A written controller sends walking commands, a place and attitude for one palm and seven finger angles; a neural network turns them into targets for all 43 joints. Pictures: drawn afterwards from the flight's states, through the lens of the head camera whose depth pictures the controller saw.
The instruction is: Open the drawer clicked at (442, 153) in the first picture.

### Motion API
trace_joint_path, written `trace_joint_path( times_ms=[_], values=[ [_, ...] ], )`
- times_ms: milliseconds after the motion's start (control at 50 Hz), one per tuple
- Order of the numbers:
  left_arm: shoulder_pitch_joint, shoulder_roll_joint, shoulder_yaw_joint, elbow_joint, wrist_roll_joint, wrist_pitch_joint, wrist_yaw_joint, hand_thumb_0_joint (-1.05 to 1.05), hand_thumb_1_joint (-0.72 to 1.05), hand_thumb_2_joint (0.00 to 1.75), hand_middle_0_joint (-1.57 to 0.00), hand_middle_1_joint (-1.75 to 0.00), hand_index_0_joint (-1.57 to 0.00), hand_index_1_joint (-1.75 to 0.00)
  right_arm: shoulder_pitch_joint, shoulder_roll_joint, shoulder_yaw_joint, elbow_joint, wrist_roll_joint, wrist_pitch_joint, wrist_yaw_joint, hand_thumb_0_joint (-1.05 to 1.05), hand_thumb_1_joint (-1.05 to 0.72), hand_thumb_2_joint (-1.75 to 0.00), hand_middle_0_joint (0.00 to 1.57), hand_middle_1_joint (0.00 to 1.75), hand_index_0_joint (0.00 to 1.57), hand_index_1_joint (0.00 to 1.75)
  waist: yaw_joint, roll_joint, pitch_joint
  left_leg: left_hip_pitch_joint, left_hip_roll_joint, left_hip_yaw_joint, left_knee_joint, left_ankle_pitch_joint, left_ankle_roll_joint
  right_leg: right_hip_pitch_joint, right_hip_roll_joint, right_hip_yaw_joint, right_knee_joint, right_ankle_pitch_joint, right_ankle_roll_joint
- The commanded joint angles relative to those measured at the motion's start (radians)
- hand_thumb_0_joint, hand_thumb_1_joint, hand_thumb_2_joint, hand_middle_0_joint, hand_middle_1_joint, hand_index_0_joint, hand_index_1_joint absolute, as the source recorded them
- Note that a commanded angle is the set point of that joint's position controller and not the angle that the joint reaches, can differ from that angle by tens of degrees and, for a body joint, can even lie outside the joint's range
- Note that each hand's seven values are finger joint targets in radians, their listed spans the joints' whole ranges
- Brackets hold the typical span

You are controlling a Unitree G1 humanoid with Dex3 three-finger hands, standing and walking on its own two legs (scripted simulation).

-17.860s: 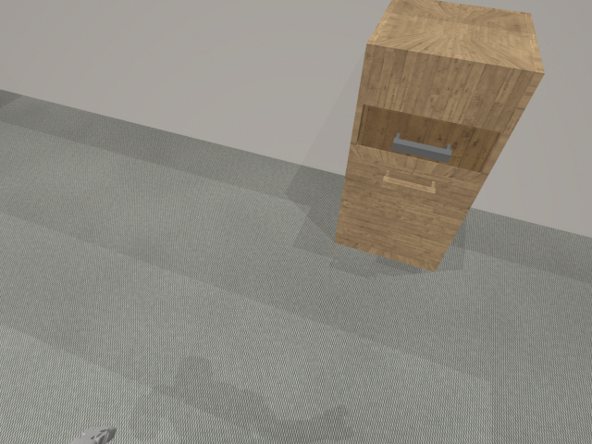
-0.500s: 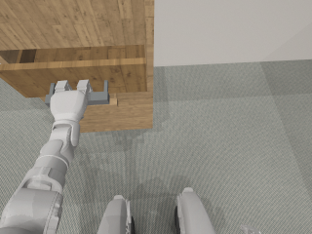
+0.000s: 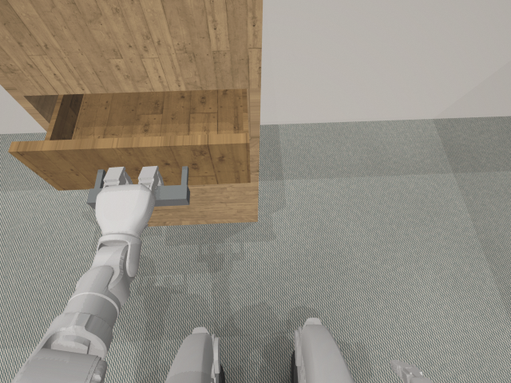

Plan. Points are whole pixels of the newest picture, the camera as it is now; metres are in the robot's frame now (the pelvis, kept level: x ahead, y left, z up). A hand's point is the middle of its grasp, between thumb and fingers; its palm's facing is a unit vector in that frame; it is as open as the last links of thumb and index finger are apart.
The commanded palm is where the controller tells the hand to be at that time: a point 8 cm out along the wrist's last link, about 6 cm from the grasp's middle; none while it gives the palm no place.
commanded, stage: pull the drawer open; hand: left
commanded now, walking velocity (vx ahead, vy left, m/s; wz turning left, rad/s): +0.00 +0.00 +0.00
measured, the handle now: (141, 185) +0.45 +0.20 -0.05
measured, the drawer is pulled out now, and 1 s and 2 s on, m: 0.11 0.21 0.30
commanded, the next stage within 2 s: open the thumb to release the handle in 1.92 s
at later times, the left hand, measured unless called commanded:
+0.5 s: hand (135, 248) +0.34 +0.21 -0.07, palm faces -0.04 -0.05 -1.00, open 6.0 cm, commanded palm +0.30 +0.21 -0.02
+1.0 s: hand (132, 273) +0.29 +0.20 -0.07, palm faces -0.04 -0.05 -1.00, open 5.9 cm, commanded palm +0.26 +0.21 -0.02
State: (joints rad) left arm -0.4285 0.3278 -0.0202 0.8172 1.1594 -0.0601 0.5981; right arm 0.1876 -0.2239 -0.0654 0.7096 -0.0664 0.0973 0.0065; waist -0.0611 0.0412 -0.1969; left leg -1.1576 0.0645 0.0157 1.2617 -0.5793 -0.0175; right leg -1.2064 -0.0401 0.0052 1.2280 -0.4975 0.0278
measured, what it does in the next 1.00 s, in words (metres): stands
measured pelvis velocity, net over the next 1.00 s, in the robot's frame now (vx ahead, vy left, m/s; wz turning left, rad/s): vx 0.00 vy -0.01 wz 0.00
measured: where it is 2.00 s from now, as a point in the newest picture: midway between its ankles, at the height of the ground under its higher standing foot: outside the picture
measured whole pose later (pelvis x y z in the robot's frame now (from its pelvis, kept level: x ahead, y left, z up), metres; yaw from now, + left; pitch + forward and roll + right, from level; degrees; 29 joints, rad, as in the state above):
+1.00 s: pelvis +0.00 -0.01 +0.00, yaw +0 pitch +24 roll +0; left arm -0.03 0.28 -0.07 0.50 1.17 -0.02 0.63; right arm 0.12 -0.21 -0.05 0.65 -0.06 0.07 -0.02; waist -0.02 0.03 -0.20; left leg -1.08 0.07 0.02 1.25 -0.58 -0.03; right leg -1.14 -0.04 0.01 1.24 -0.51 0.02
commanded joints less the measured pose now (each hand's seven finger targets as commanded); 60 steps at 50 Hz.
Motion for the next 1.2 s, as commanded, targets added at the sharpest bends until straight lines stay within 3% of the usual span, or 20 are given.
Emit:
trace_joint_path(
  times_ms=[0, 40, 100, 120, 240, 300, 320, 380, 520, 640, 660, 720, 760, 820, 860, 920, 980, 1020, 1060, 1180],
  values=[
    [-0.154, 0.138, 0.042, -0.186, -0.01, 0.017, 0.055, 0.0, 0.9, 0.9, -0.4, -1.35, -0.4, -1.35, 0.076, -0.144, -0.052, -0.073, -0.005, -0.02, -0.011, 0.0, -0.9, -0.9, 0.2, 0.3, 0.2, 0.3, 0.009, -0.008, -0.449, 0.303, -0.068, 0.013, -0.148, 0.406, 0.038, 0.318, 0.063, -0.062, -0.136, 0.363, -0.069],
    [-0.113, 0.156, 0.062, -0.207, -0.012, 0.022, 0.059, 0.0, 0.9, 0.9, -0.4, -1.35, -0.4, -1.35, 0.069, -0.145, -0.05, -0.078, -0.006, -0.019, -0.011, 0.0, -0.9, -0.9, 0.2, 0.3, 0.2, 0.3, 0.027, 0.004, -0.469, 0.316, -0.07, 0.018, -0.151, 0.417, 0.037, 0.335, 0.062, -0.06, -0.134, 0.374, -0.071],
    [-0.102, 0.13, 0.04, -0.208, -0.016, 0.03, 0.062, 0.0, 0.9, 0.9, -0.4, -1.35, -0.4, -1.35, 0.058, -0.142, -0.049, -0.08, -0.003, -0.022, -0.014, 0.0, -0.9, -0.9, 0.2, 0.3, 0.2, 0.3, 0.015, -0.022, -0.426, 0.294, -0.07, 0.019, -0.157, 0.379, 0.038, 0.332, 0.061, -0.059, -0.149, 0.348, -0.069],
    [-0.095, 0.153, 0.061, -0.219, -0.019, 0.031, 0.063, 0.0, 0.9, 0.9, -0.4, -1.35, -0.4, -1.35, 0.055, -0.145, -0.046, -0.08, -0.004, -0.025, -0.015, 0.0, -0.9, -0.9, 0.2, 0.3, 0.2, 0.3, 0.026, -0.025, -0.432, 0.292, -0.072, 0.014, -0.159, 0.383, 0.038, 0.343, 0.062, -0.058, -0.142, 0.347, -0.071],
    [0.006, 0.117, 0.042, -0.277, -0.015, 0.04, 0.072, 0.0, 0.9, 0.9, -0.4, -1.35, -0.4, -1.35, 0.036, -0.137, -0.047, -0.098, -0.004, -0.028, -0.015, 0.0, -0.9, -0.9, 0.2, 0.3, 0.2, 0.3, 0.043, 0.003, -0.435, 0.325, -0.072, 0.018, -0.167, 0.408, 0.034, 0.349, 0.062, -0.061, -0.145, 0.365, -0.075],
    [0.049, 0.104, 0.035, -0.296, -0.019, 0.046, 0.074, 0.0, 0.9, 0.9, -0.4, -1.35, -0.4, -1.35, 0.024, -0.134, -0.046, -0.106, -0.002, -0.031, -0.016, 0.0, -0.9, -0.9, 0.2, 0.3, 0.2, 0.3, 0.037, -0.028, -0.421, 0.314, -0.073, 0.021, -0.167, 0.388, 0.036, 0.36, 0.062, -0.058, -0.154, 0.365, -0.072],
    [0.049, 0.126, 0.055, -0.297, -0.022, 0.046, 0.074, 0.0, 0.9, 0.9, -0.4, -1.35, -0.4, -1.35, 0.017, -0.137, -0.043, -0.105, -0.004, -0.033, -0.018, 0.0, -0.9, -0.9, 0.2, 0.3, 0.2, 0.3, 0.043, -0.025, -0.414, 0.304, -0.074, 0.018, -0.165, 0.383, 0.036, 0.358, 0.061, -0.056, -0.15, 0.357, -0.074],
    [0.058, 0.109, 0.039, -0.32, -0.011, 0.043, 0.081, 0.0, 0.9, 0.9, -0.4, -1.35, -0.4, -1.35, 0.01, -0.133, -0.043, -0.109, -0.004, -0.038, -0.021, 0.0, -0.9, -0.9, 0.2, 0.3, 0.2, 0.3, 0.039, -0.018, -0.401, 0.31, -0.074, 0.02, -0.164, 0.371, 0.036, 0.343, 0.061, -0.056, -0.152, 0.346, -0.072],
    [0.19, 0.097, 0.045, -0.377, -0.017, 0.057, 0.084, 0.0, 0.9, 0.9, -0.4, -1.35, -0.4, -1.35, -0.018, -0.129, -0.041, -0.131, -0.005, -0.042, -0.021, 0.0, -0.9, -0.9, 0.2, 0.3, 0.2, 0.3, 0.059, -0.021, -0.417, 0.315, -0.078, 0.019, -0.161, 0.385, 0.034, 0.369, 0.061, -0.056, -0.145, 0.368, -0.075],
    [0.231, 0.112, 0.057, -0.406, -0.01, 0.062, 0.089, 0.0, 0.9, 0.9, -0.4, -1.35, -0.4, -1.35, -0.04, -0.128, -0.035, -0.143, -0.002, -0.046, -0.027, 0.0, -0.9, -0.9, 0.2, 0.3, 0.2, 0.3, 0.065, -0.025, -0.37, 0.298, -0.078, 0.019, -0.164, 0.331, 0.034, 0.339, 0.061, -0.054, -0.15, 0.303, -0.074],
    [0.218, 0.084, 0.028, -0.408, -0.01, 0.063, 0.09, 0.0, 0.9, 0.9, -0.4, -1.35, -0.4, -1.35, -0.041, -0.125, -0.035, -0.144, -0.003, -0.05, -0.027, 0.0, -0.9, -0.9, 0.2, 0.3, 0.2, 0.3, 0.05, -0.017, -0.358, 0.301, -0.078, 0.022, -0.16, 0.324, 0.035, 0.328, 0.06, -0.054, -0.158, 0.302, -0.073],
    [0.25, 0.111, 0.057, -0.416, -0.016, 0.069, 0.09, 0.0, 0.9, 0.9, -0.4, -1.35, -0.4, -1.35, -0.05, -0.128, -0.032, -0.145, -0.004, -0.053, -0.03, 0.0, -0.9, -0.9, 0.2, 0.3, 0.2, 0.3, 0.068, -0.018, -0.364, 0.295, -0.082, 0.022, -0.161, 0.328, 0.034, 0.344, 0.059, -0.053, -0.152, 0.307, -0.076],
    [0.264, 0.095, 0.043, -0.405, -0.013, 0.074, 0.087, 0.0, 0.9, 0.9, -0.4, -1.35, -0.4, -1.35, -0.049, -0.125, -0.033, -0.146, -0.002, -0.053, -0.032, 0.0, -0.9, -0.9, 0.2, 0.3, 0.2, 0.3, 0.061, -0.043, -0.352, 0.287, -0.081, 0.023, -0.161, 0.308, 0.034, 0.339, 0.058, -0.051, -0.159, 0.291, -0.071],
    [0.3, 0.121, 0.07, -0.422, -0.022, 0.074, 0.08, 0.0, 0.9, 0.9, -0.4, -1.35, -0.4, -1.35, -0.058, -0.125, -0.03, -0.15, 0.0, -0.056, -0.037, 0.0, -0.9, -0.9, 0.2, 0.3, 0.2, 0.3, 0.074, -0.052, -0.364, 0.279, -0.084, 0.025, -0.159, 0.307, 0.035, 0.368, 0.058, -0.043, -0.16, 0.301, -0.072],
    [0.36, 0.103, 0.057, -0.43, -0.024, 0.075, 0.075, 0.0, 0.9, 0.9, -0.4, -1.35, -0.4, -1.35, -0.061, -0.12, -0.03, -0.161, 0.001, -0.057, -0.038, 0.0, -0.9, -0.9, 0.2, 0.3, 0.2, 0.3, 0.079, -0.062, -0.363, 0.273, -0.085, 0.03, -0.157, 0.304, 0.036, 0.377, 0.056, -0.038, -0.162, 0.313, -0.07],
    [0.396, 0.108, 0.068, -0.47, -0.027, 0.071, 0.075, 0.0, 0.9, 0.9, -0.4, -1.35, -0.4, -1.35, -0.068, -0.12, -0.029, -0.168, 0.001, -0.059, -0.037, 0.0, -0.9, -0.9, 0.2, 0.3, 0.2, 0.3, 0.089, -0.04, -0.368, 0.284, -0.084, 0.027, -0.159, 0.319, 0.033, 0.376, 0.059, -0.044, -0.151, 0.316, -0.075],
    [0.437, 0.083, 0.042, -0.506, -0.022, 0.069, 0.079, 0.0, 0.9, 0.9, -0.4, -1.35, -0.4, -1.35, -0.07, -0.116, -0.029, -0.18, 0.001, -0.061, -0.033, 0.0, -0.9, -0.9, 0.2, 0.3, 0.2, 0.3, 0.083, -0.044, -0.357, 0.288, -0.081, 0.027, -0.154, 0.325, 0.033, 0.37, 0.059, -0.043, -0.151, 0.334, -0.074],
    [0.482, 0.1, 0.068, -0.514, -0.024, 0.072, 0.083, 0.0, 0.9, 0.9, -0.4, -1.35, -0.4, -1.35, -0.079, -0.119, -0.027, -0.183, -0.001, -0.058, -0.033, 0.0, -0.9, -0.9, 0.2, 0.3, 0.2, 0.3, 0.092, -0.051, -0.356, 0.285, -0.082, 0.023, -0.15, 0.341, 0.031, 0.372, 0.061, -0.046, -0.14, 0.346, -0.078],
    [0.495, 0.08, 0.044, -0.549, -0.018, 0.069, 0.089, 0.0, 0.9, 0.9, -0.4, -1.35, -0.4, -1.35, -0.08, -0.114, -0.029, -0.189, -0.004, -0.06, -0.031, 0.0, -0.9, -0.9, 0.2, 0.3, 0.2, 0.3, 0.083, -0.034, -0.36, 0.295, -0.081, 0.028, -0.143, 0.337, 0.032, 0.364, 0.059, -0.042, -0.141, 0.353, -0.075],
    [0.544, 0.086, 0.055, -0.579, -0.017, 0.075, 0.101, 0.0, 0.9, 0.9, -0.4, -1.35, -0.4, -1.35, -0.097, -0.115, -0.027, -0.192, -0.006, -0.061, -0.032, 0.0, -0.9, -0.9, 0.2, 0.3, 0.2, 0.3, 0.082, -0.051, -0.331, 0.283, -0.08, 0.025, -0.138, 0.309, 0.031, 0.349, 0.059, -0.04, -0.141, 0.327, -0.075]
  ],
)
